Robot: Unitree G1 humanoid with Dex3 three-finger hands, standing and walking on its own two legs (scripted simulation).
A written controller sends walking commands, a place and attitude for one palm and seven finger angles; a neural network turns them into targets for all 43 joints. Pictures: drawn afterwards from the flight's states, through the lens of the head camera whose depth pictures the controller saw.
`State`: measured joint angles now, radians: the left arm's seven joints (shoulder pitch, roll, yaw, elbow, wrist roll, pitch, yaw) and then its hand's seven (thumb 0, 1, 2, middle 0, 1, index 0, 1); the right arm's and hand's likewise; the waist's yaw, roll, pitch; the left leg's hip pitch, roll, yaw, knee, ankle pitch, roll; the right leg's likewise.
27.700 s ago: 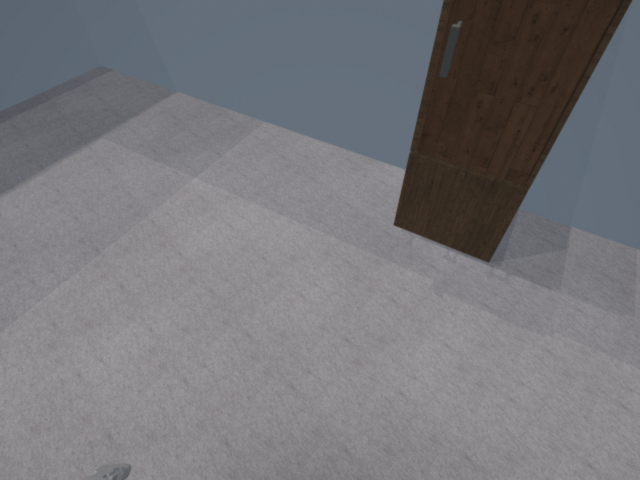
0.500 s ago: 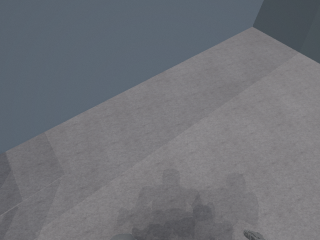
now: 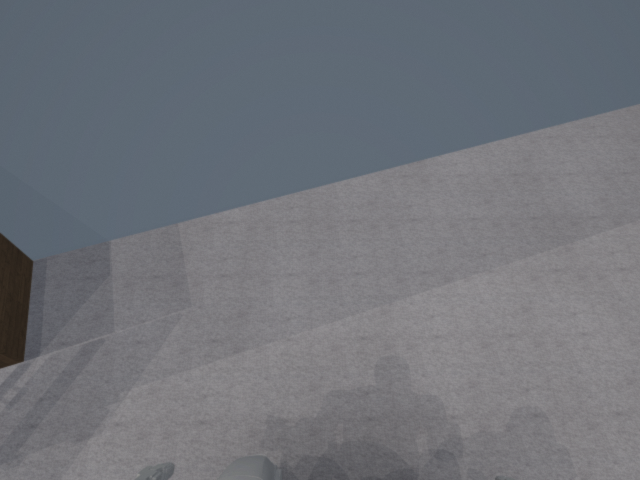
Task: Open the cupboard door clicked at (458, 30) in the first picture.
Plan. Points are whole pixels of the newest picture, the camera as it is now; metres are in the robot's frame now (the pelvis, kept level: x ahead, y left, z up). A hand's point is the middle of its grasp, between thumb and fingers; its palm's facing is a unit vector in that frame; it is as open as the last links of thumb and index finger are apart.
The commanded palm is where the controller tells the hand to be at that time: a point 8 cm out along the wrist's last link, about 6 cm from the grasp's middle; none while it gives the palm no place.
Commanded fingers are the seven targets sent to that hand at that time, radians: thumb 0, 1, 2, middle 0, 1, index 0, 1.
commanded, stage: turn to face it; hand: left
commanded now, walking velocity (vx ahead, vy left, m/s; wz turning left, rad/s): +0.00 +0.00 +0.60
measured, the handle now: out of the picture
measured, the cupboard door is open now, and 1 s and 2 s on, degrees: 47 47 47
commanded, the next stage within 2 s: take the last steps up to it in 1.82 s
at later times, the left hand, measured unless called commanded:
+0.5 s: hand out of the picture +0.04 +0.20 -0.16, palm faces +0.30 -0.91 -0.29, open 7.3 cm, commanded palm none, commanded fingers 0.00 0.90 0.90 -0.20 -0.30 -0.20 -0.30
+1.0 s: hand out of the picture -0.01 +0.19 -0.16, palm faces +0.57 -0.76 -0.29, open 7.4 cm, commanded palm none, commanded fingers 0.00 0.90 0.90 -0.20 -0.30 -0.20 -0.30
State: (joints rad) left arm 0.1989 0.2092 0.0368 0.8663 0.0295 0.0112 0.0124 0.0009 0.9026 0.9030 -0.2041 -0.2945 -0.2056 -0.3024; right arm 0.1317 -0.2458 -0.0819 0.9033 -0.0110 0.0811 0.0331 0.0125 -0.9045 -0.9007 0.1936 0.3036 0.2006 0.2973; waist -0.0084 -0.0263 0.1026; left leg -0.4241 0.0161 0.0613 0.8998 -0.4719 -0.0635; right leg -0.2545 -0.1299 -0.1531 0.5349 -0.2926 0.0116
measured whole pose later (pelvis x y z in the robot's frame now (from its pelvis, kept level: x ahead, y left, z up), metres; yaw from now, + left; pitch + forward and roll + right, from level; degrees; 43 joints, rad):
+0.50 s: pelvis +0.01 -0.03 -0.01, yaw +18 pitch +0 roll +1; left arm 0.17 0.22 0.05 0.86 0.02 0.01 0.02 0.00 0.90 0.90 -0.20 -0.29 -0.20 -0.30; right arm 0.15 -0.26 -0.09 0.92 -0.02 0.09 0.02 0.01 -0.90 -0.90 0.20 0.30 0.20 0.30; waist -0.01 0.03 0.10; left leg -0.48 0.00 -0.03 1.06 -0.48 -0.05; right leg -0.28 -0.08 -0.11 0.59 -0.31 0.01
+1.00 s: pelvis +0.02 -0.06 -0.01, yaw +35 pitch +1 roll +0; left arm 0.16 0.26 0.06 0.85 0.02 0.02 0.00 0.00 0.91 0.90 -0.20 -0.29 -0.20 -0.30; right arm 0.17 -0.23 -0.07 0.90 -0.02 0.07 0.01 0.01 -0.90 -0.90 0.20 0.30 0.21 0.30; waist 0.00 0.01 0.08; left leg -0.38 -0.02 -0.11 0.64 -0.32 -0.04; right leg -0.31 -0.04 -0.04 0.59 -0.32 0.03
